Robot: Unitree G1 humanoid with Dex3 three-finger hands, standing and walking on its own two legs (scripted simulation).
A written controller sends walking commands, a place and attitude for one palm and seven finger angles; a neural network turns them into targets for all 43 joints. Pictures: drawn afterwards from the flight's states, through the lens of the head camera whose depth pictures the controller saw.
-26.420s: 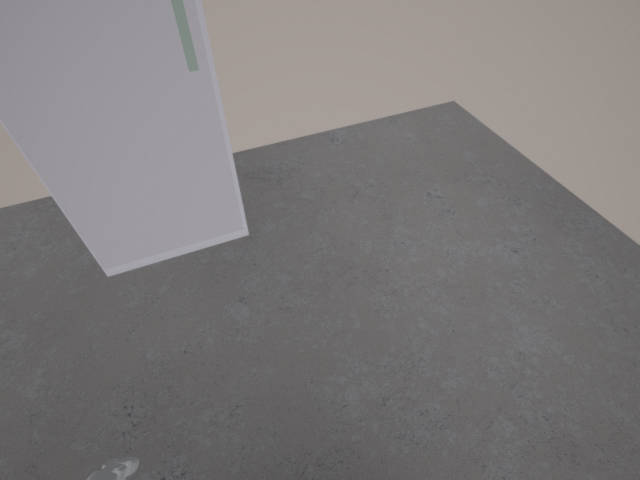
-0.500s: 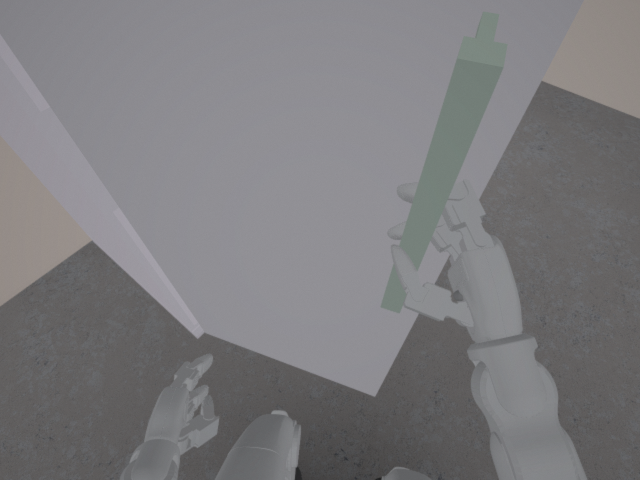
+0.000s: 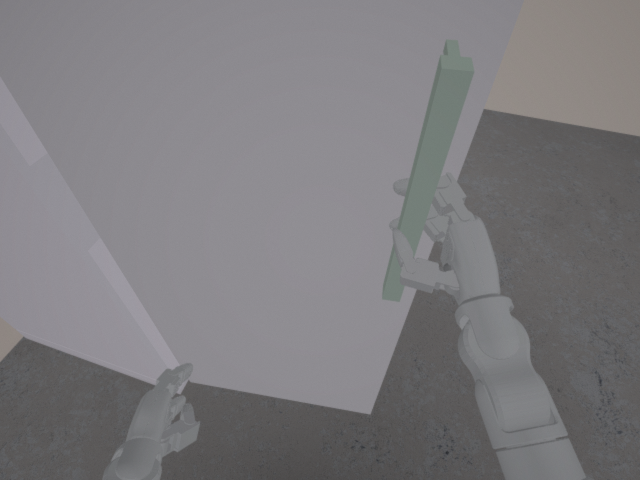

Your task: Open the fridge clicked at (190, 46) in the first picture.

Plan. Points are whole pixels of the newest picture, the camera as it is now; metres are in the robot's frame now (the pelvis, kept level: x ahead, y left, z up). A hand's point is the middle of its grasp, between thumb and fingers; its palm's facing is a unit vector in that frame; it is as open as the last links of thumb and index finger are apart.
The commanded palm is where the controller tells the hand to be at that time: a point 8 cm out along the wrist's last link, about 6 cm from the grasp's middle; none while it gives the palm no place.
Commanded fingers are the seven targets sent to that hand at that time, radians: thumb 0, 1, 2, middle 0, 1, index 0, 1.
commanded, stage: stop walking and hold the door back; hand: right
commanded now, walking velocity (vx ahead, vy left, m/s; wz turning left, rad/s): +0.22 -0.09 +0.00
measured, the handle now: (414, 198) +0.38 -0.09 +0.18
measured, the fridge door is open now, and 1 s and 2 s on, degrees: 82 78 75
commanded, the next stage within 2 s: loosen the grip on the handle in 1.34 s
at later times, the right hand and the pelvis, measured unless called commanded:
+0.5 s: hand (407, 222) +0.37 -0.08 +0.16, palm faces -0.01 +0.98 -0.22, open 7.7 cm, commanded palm +0.35 -0.14 +0.14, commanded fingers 0.00 -0.90 -0.90 0.45 1.40 0.45 1.40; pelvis -0.06 +0.03 +0.01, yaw -3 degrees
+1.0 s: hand (412, 237) +0.35 -0.08 +0.15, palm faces -0.13 +0.97 -0.21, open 7.6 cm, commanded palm +0.35 -0.14 +0.14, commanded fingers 0.00 -0.90 -0.90 0.45 1.40 0.45 1.40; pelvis -0.05 -0.02 +0.00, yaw -1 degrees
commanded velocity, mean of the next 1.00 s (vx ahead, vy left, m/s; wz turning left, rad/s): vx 0.08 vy -0.04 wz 0.00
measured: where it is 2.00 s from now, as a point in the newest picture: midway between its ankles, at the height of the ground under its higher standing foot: outside the picture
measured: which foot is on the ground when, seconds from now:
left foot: down 0.00-0.02, up 0.04-0.26, down 0.28-1.00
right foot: down 0.00-0.28, up 0.30-0.60, down 0.62-1.00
